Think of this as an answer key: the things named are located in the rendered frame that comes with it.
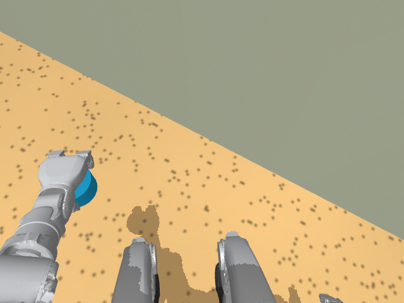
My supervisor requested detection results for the tin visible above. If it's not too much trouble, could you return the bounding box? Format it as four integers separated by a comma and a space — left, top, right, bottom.
75, 169, 97, 207

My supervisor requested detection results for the left robot hand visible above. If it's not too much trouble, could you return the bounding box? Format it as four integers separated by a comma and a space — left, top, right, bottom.
38, 150, 94, 213

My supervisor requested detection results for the left robot arm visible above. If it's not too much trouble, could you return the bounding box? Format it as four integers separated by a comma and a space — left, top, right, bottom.
0, 184, 75, 303

